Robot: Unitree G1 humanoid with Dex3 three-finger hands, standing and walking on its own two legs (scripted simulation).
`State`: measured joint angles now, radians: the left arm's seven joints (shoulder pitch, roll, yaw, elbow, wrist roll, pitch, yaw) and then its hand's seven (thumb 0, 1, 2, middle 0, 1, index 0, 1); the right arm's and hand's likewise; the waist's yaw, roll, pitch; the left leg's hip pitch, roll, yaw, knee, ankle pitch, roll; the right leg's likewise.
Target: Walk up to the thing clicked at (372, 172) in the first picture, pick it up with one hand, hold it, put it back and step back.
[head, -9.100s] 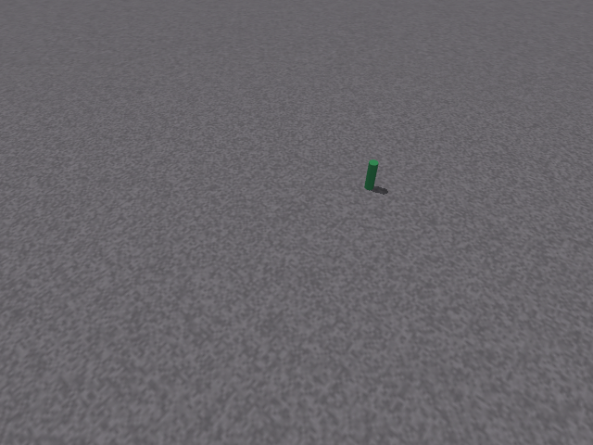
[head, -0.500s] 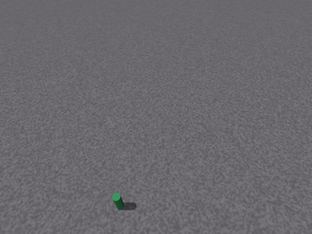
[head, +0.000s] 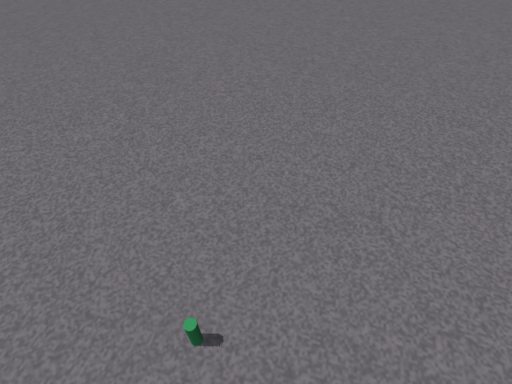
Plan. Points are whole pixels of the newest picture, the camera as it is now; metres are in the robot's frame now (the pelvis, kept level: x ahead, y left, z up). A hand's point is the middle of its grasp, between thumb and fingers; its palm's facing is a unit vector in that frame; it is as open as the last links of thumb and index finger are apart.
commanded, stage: stand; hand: left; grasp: from the side
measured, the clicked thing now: (193, 332) +0.46 +0.25 -0.70
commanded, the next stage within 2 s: go down in 0.42 s
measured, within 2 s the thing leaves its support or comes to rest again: neither
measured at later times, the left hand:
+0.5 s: hand out of the picture +0.07 +0.26 -0.16, palm faces -0.02 -0.94 -0.34, open 7.4 cm
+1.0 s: hand out of the picture +0.15 +0.27 -0.18, palm faces +0.05 -0.94 -0.34, open 15.9 cm
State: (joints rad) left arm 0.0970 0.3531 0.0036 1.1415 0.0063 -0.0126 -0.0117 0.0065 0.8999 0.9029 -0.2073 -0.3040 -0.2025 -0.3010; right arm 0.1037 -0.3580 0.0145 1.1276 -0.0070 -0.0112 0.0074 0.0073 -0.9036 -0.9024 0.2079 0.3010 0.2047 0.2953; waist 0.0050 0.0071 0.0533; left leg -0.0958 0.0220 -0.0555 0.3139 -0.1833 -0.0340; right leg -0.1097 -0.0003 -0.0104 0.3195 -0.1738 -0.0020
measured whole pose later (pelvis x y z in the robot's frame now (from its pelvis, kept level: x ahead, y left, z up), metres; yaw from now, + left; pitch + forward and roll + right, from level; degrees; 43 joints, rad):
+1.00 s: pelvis +0.00 +0.02 -0.04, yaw -1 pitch +10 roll -1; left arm 0.11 0.33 0.20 0.74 0.06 0.20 -0.04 0.00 -0.21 0.15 -0.06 -0.07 -0.04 -0.08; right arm 0.25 -0.25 -0.02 0.65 0.03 -0.09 -0.03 0.01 -0.88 -0.90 0.21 0.30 0.20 0.30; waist -0.03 0.01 -0.07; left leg -0.58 0.01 -0.05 0.82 -0.41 -0.02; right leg -0.58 0.00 0.01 0.78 -0.38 0.02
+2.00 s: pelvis -0.03 +0.02 -0.15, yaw -1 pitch +24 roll -3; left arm 0.10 0.44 0.41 0.53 -0.08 0.01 -0.16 -0.01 -0.53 0.03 -0.09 -0.02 -0.07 -0.03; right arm 0.21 -0.27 0.00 0.56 0.00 -0.24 -0.08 0.01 -0.90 -0.90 0.21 0.30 0.21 0.30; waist -0.03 -0.02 -0.16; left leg -1.22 0.00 -0.09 1.42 -0.62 -0.02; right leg -1.20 0.00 -0.03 1.36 -0.57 0.02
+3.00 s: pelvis -0.10 +0.03 -0.38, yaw -5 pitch +32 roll -7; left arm -0.65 0.90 0.84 1.13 -0.12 -0.40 -0.58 -0.01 -0.46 0.08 -0.05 -0.10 -0.05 -0.09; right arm 0.14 -0.36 0.11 0.66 -0.04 -0.13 0.00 0.01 -0.90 -0.90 0.21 0.30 0.21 0.30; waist -0.11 -0.03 -0.10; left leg -2.06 -0.03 -0.14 2.20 -0.70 -0.03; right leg -2.02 0.01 -0.06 2.10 -0.64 0.04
